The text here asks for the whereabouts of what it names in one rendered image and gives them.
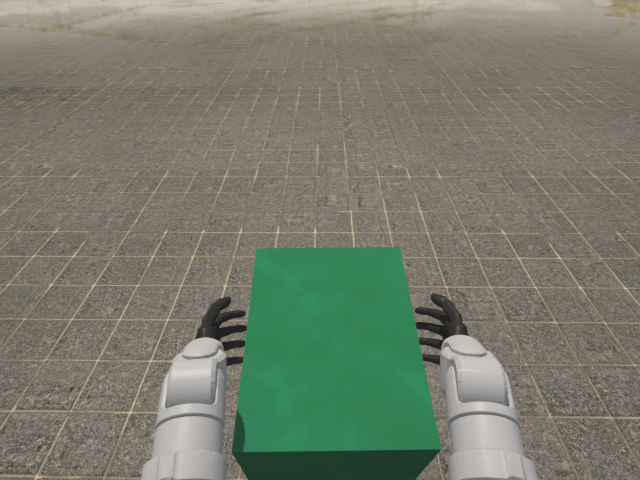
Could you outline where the left robot forearm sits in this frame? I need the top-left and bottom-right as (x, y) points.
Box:
(141, 337), (227, 480)

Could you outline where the right robot hand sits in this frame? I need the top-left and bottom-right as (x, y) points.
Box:
(415, 293), (469, 365)

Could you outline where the carton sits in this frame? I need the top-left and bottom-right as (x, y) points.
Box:
(232, 247), (441, 480)

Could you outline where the left robot hand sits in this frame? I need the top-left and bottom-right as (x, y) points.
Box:
(195, 296), (247, 366)

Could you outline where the right robot forearm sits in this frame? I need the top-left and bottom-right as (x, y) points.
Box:
(439, 335), (538, 480)

